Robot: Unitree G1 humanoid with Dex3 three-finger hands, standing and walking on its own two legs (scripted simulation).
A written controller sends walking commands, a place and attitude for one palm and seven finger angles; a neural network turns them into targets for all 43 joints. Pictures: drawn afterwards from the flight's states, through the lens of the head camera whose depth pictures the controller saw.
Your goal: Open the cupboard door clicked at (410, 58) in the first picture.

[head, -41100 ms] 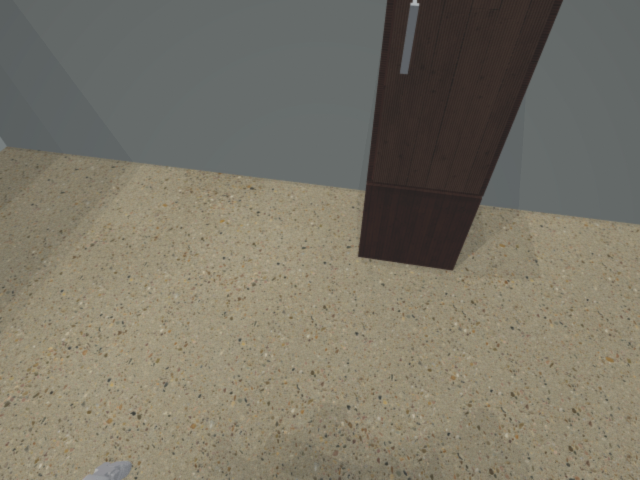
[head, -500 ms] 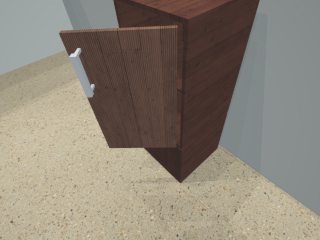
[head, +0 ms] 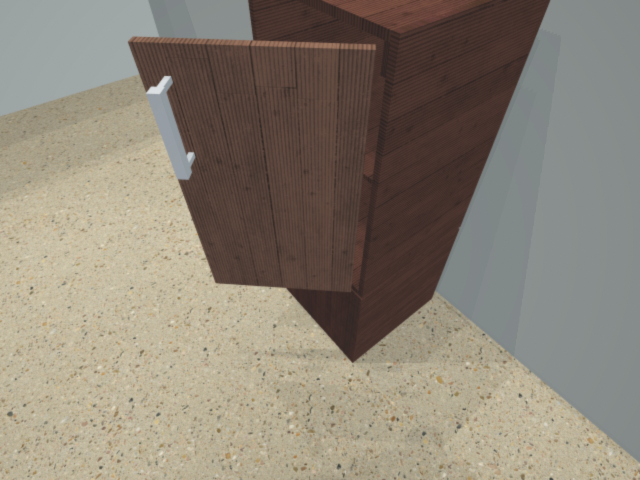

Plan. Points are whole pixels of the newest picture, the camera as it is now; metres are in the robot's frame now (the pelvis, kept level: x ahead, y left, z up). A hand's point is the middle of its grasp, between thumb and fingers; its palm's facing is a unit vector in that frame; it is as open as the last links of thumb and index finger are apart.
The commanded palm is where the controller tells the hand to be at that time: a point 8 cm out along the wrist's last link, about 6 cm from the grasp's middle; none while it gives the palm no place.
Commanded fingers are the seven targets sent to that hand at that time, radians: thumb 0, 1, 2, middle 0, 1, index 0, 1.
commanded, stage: shuffle to correct the standing spot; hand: left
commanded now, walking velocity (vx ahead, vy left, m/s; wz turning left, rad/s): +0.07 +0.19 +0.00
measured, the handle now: (175, 130) +0.58 +0.28 +0.13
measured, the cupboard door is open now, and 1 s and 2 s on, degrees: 47 47 47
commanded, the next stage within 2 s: come to a stop and stand still in 0.40 s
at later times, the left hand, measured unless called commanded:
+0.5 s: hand out of the picture +0.05 +0.24 -0.16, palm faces +0.05 -0.96 -0.26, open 7.4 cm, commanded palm none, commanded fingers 0.00 0.90 0.90 -0.20 -0.30 -0.20 -0.30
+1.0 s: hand out of the picture +0.10 +0.28 -0.16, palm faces -0.03 -0.97 -0.24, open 7.4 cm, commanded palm none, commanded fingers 0.00 0.90 0.90 -0.20 -0.30 -0.20 -0.30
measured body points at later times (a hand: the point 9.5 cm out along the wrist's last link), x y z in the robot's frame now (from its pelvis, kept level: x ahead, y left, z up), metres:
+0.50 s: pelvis +0.04 +0.06 +0.01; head +0.07 +0.04 +0.45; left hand +0.05 +0.29 -0.14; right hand +0.09 -0.18 -0.16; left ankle +0.04 +0.20 -0.67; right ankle -0.01 -0.06 -0.73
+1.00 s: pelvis +0.03 +0.09 +0.00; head +0.06 +0.07 +0.44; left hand +0.10 +0.33 -0.14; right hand +0.07 -0.14 -0.16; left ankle +0.09 +0.23 -0.73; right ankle +0.00 +0.00 -0.73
